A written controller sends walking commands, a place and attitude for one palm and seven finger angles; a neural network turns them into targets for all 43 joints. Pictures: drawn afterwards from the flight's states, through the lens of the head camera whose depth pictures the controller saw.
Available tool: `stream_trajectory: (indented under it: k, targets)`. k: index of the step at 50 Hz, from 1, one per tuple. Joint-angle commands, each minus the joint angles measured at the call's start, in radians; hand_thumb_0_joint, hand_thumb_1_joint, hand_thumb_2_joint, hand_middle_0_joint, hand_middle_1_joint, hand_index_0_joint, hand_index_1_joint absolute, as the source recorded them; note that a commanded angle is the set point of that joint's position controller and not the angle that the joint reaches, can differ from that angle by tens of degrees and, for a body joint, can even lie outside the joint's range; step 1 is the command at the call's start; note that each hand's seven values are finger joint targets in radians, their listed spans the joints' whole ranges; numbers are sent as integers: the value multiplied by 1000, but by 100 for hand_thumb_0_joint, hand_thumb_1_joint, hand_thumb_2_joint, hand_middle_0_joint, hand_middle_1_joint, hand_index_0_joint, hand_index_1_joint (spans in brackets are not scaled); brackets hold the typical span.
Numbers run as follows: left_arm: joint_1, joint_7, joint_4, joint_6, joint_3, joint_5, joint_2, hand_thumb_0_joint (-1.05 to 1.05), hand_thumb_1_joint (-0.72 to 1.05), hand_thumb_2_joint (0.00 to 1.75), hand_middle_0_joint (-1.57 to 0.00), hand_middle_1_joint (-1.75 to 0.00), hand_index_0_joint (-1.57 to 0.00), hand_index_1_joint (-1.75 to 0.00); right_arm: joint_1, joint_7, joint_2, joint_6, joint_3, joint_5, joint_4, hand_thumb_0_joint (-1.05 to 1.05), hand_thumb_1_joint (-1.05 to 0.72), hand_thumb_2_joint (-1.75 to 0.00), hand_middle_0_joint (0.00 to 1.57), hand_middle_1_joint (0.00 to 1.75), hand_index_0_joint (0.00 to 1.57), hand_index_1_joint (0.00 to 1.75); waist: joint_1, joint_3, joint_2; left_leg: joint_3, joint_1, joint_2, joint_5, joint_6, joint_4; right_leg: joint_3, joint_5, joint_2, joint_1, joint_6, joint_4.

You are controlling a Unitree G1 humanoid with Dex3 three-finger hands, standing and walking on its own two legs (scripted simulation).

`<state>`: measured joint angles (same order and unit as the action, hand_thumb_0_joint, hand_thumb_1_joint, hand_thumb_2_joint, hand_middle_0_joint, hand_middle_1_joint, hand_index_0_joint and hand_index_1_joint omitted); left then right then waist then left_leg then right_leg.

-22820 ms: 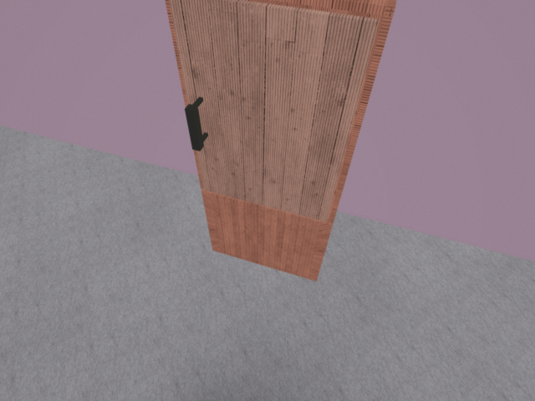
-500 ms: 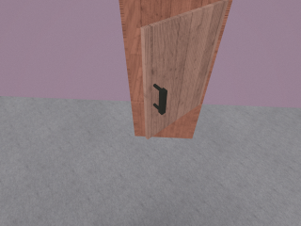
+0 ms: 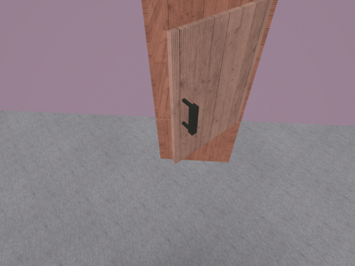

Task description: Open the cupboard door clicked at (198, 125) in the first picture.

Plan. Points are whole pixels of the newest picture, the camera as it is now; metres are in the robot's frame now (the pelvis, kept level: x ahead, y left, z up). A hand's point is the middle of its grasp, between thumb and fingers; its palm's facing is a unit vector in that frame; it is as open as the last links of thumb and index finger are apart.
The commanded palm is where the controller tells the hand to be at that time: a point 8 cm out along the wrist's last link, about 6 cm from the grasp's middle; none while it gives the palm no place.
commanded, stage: look to check the result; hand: left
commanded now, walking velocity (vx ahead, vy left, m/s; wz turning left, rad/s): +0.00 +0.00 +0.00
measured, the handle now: (188, 116) +0.60 -0.01 -0.05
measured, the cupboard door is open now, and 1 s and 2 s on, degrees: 42 42 42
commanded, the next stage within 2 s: walk to a spot facing it in 0.20 s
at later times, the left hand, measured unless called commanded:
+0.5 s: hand out of the picture +0.01 +0.16 -0.18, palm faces +0.00 -0.98 -0.21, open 7.4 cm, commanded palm none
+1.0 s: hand (125, 264) +0.16 +0.15 -0.17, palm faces -0.26 -0.91 -0.31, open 7.4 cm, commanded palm none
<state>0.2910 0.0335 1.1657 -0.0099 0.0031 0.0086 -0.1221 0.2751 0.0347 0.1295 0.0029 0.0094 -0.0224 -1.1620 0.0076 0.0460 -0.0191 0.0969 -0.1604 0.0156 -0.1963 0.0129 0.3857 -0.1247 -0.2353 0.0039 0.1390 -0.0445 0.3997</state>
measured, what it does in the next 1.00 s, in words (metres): steps on the spot, turning right: right foot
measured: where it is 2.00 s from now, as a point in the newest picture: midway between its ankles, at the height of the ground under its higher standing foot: outside the picture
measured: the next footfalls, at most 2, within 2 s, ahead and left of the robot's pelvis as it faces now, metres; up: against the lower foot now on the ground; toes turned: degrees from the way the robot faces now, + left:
right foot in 0.94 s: +0.01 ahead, -0.15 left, +0.00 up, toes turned -19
left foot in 1.28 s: +0.11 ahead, +0.08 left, +0.00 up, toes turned -29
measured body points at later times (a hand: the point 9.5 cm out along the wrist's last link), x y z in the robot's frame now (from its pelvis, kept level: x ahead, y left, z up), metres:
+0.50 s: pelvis +0.01 -0.01 +0.00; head +0.03 -0.02 +0.45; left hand +0.01 +0.21 -0.16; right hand +0.00 -0.23 -0.17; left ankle +0.01 +0.11 -0.74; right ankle -0.01 -0.08 -0.74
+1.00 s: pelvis +0.00 -0.03 -0.02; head +0.05 -0.07 +0.42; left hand +0.17 +0.20 -0.15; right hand -0.02 -0.29 -0.19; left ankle +0.00 +0.11 -0.72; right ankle -0.02 -0.14 -0.75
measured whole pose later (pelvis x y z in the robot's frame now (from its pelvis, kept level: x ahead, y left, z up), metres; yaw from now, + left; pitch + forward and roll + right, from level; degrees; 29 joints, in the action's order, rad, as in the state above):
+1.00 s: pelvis +0.00 -0.03 -0.02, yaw -17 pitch +0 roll +1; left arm 0.12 -0.01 0.91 0.03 0.08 0.03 -0.23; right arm 0.18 0.02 0.23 0.06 -0.05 -0.02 -0.96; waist 0.00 0.13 -0.05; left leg 0.18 -0.35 0.15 -0.53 -0.05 0.89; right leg -0.03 -0.33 0.01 0.35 -0.03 0.68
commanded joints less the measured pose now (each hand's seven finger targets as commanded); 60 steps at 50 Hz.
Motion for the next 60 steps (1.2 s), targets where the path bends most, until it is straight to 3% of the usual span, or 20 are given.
stream_trajectory:
  k: [1,16,24,29,31,32,33,34,35,37,40,43,45,46,47,48,50,54,58,60]
  targets:
    - [63,7,-17,-14,21,-4,-106,0,90,90,-20,-30,-20,-30,70,4,83,-6,-15,-1,14,0,-90,-90,20,30,20,30,3,43,10,-109,-6,91,79,18,-70,130,76,125,42,-5,-108]
    - [41,6,-20,-17,22,-5,-125,0,90,90,-20,-30,-20,-30,47,4,102,-7,-16,-1,12,0,-90,-90,20,30,20,30,1,41,18,-104,8,94,102,14,-71,132,118,128,26,-4,-119]
    - [8,-2,-86,26,79,9,-180,0,90,90,-20,-30,-20,-30,39,16,112,30,-57,0,72,0,-90,-90,20,30,20,30,7,32,95,15,-48,81,-57,-12,111,266,144,173,101,-51,-87]
    - [-23,-4,-129,33,106,11,-198,0,90,90,-20,-30,-20,-30,22,18,108,30,-72,4,123,0,-90,-90,20,30,20,30,9,-1,89,10,-60,74,-106,-20,187,348,212,188,124,-92,-58]
    - [-58,-11,-155,37,109,9,-196,0,90,90,-20,-30,-20,-30,43,21,121,24,-76,2,128,0,-90,-90,20,30,20,30,26,0,21,-7,24,114,-37,-7,100,309,230,143,200,-65,2]
    - [-72,-18,-173,40,105,8,-183,0,90,90,-20,-30,-20,-30,48,23,146,21,-81,-3,135,0,-90,-90,20,30,20,30,27,10,-58,-69,59,178,3,19,37,257,179,76,267,-31,71]
    - [-90,-25,-194,45,103,8,-158,0,90,90,-20,-30,-20,-30,64,26,191,16,-88,-9,139,0,-90,-90,20,30,20,30,33,19,-183,-169,91,293,35,73,-52,173,69,5,339,5,216]
    - [-120,-29,-216,49,99,9,-146,0,90,90,-20,-30,-20,-30,83,29,214,10,-95,-11,141,0,-90,-90,20,30,20,30,40,15,-279,-245,87,423,106,148,-131,107,-217,-14,385,25,440]
    - [-139,-34,-233,57,105,15,-160,0,90,90,-20,-30,-20,-30,94,31,220,3,-92,-16,151,0,-90,-90,20,30,20,30,40,1,-202,-261,73,464,134,189,-144,137,-313,7,408,33,617]
    - [-144,-48,-244,54,105,16,-135,0,90,90,-20,-30,-20,-30,20,27,233,-6,-91,-20,186,0,-90,-90,20,30,20,30,-1,-4,-83,-149,67,421,232,172,-98,143,-274,46,419,47,648]
    - [-141,-55,-260,58,97,13,-123,0,90,90,-20,-30,-20,-30,-21,19,238,-4,-91,-23,210,0,-90,-90,20,30,20,30,-7,-15,-130,1,29,362,272,120,-60,84,-228,51,325,57,529]
    - [-136,-57,-278,53,95,14,-141,0,90,90,-20,-30,-20,-30,-27,8,266,4,-100,-22,229,0,-90,-90,20,30,20,30,-2,-34,-144,51,26,361,272,90,20,39,-200,32,234,51,364]
    - [-61,-54,-268,46,105,15,-170,0,90,90,-20,-30,-20,-30,-60,2,279,11,-110,-14,253,0,-90,-90,20,30,20,30,-47,-67,-85,97,-31,328,186,34,154,26,-9,16,91,40,175]
    - [-15,-47,-258,37,116,20,-238,0,90,90,-20,-30,-20,-30,-78,-4,249,17,-108,-4,276,0,-90,-90,20,30,20,30,-76,-67,76,146,-138,237,33,-19,335,162,199,91,-9,3,39]
    - [18,-31,-252,25,140,26,-356,0,90,90,-20,-30,-20,-30,-112,-10,172,22,-92,6,330,0,-90,-90,20,30,20,30,-92,-66,379,156,-385,77,-425,-72,575,535,504,338,-105,-115,-50]
    - [53,-25,-254,26,136,10,-387,0,90,90,-20,-30,-20,-30,-125,-9,198,35,-88,8,342,0,-90,-90,20,30,20,30,-109,-69,300,-1,-393,67,-481,-65,716,588,489,381,-47,-196,-62]
    - [-36,-6,-281,28,134,14,-329,0,90,90,-20,-30,-20,-30,-168,-2,189,35,-91,9,346,0,-90,-90,20,30,20,30,-62,-88,265,-100,-454,81,-367,-64,811,549,455,293,-72,-191,-6]
    - [-92,-3,-317,27,123,22,-301,0,90,90,-20,-30,-20,-30,-154,-7,167,31,-82,14,342,0,-90,-90,20,30,20,30,-24,-126,137,-84,-311,48,-290,-74,630,473,449,223,-5,-160,14]
    - [-92,-16,-325,35,126,21,-314,0,90,90,-20,-30,-20,-30,-150,-4,165,26,-81,19,352,0,-90,-90,20,30,20,30,-23,-88,161,-79,-233,3,-249,-63,432,520,360,183,52,-148,-6]
    - [-119,-19,-330,40,126,17,-307,0,90,90,-20,-30,-20,-30,-91,2,172,16,-80,22,341,0,-90,-90,20,30,20,30,9,-96,158,-86,-121,-7,-163,-57,241,519,349,150,100,-107,35]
